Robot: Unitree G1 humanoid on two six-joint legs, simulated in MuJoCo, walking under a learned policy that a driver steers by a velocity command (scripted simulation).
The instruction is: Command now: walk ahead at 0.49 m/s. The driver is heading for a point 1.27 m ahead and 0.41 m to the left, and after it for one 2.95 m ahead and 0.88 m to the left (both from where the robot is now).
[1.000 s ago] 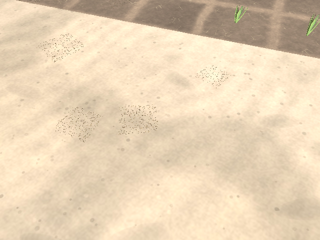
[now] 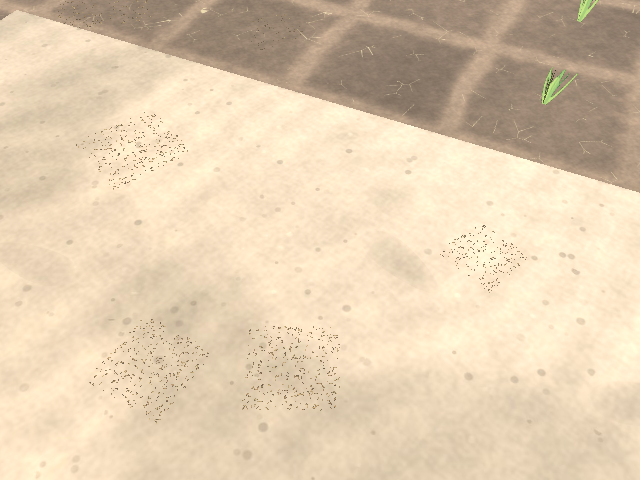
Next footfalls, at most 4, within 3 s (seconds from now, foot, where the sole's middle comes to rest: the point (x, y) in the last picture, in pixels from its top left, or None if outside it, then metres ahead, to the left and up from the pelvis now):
0.12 left None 0.26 0.14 -0.78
0.66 right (401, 445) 0.58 -0.10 -0.78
1.22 left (274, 338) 0.82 0.21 -0.78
1.72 right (303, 230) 1.17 0.17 -0.78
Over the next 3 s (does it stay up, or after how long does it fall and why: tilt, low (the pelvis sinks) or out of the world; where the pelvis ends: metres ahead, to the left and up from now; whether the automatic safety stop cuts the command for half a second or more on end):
stays up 1.21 0.38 0.00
